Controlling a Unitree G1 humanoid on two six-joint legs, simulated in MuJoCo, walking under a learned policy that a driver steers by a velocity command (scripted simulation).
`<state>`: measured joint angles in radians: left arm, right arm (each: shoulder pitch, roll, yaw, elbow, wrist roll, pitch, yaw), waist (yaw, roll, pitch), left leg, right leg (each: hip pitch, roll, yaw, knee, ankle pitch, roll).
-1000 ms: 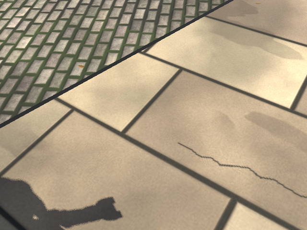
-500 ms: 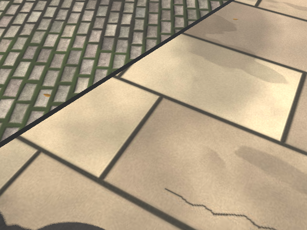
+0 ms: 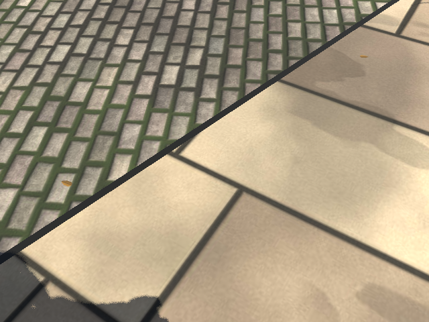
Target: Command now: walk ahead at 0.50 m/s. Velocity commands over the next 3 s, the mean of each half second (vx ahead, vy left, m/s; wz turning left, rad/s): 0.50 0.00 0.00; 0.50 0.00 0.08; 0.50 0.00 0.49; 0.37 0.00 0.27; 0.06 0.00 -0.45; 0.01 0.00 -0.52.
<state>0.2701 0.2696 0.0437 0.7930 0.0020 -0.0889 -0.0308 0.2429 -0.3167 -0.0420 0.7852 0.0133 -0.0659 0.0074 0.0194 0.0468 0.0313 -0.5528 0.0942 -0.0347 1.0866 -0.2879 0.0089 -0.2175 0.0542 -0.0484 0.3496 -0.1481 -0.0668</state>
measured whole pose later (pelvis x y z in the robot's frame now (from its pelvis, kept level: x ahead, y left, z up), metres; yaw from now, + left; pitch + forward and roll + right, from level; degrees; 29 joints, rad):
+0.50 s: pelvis +0.28 +0.07 +0.00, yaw +0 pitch +1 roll +0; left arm 0.25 0.31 0.05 0.84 -0.02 -0.08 0.00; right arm 0.25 -0.27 -0.04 0.80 0.00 -0.08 0.03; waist -0.01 -0.04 0.03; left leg -0.26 -0.05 0.05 0.40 -0.16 0.07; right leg -0.50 -0.08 0.03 1.11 -0.32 -0.02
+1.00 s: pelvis +0.55 +0.01 -0.01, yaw +3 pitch +1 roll +0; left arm 0.15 0.26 0.05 0.80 0.00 -0.09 -0.02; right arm 0.32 -0.30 -0.05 0.89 0.03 -0.06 0.00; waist -0.01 0.04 0.04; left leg -0.40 0.04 -0.05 1.14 -0.37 0.04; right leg -0.31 0.01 -0.09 0.45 -0.16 -0.05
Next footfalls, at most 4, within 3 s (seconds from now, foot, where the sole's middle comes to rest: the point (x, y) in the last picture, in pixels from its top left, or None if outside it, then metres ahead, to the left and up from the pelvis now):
0.32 left None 0.35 0.16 -0.78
0.86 right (261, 270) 0.65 -0.08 -0.78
1.40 left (180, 207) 0.90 0.21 -0.78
1.86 right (200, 139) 1.24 0.14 -0.78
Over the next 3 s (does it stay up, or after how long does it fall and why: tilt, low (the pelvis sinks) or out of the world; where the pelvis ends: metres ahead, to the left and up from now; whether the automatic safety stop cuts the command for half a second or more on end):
stays up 1.11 0.18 0.00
